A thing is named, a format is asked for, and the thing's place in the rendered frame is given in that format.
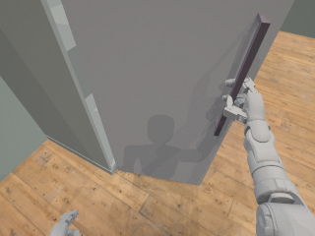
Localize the handle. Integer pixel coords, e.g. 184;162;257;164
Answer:
214;12;271;137

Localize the right robot hand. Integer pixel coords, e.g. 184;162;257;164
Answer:
221;77;266;126

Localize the left robot hand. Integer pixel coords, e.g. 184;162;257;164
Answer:
49;209;81;236

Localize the fridge door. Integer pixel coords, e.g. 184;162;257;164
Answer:
61;0;294;186

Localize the right robot upper arm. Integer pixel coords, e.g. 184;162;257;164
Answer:
256;202;315;236

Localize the robot right forearm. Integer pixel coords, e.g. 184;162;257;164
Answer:
243;120;315;220

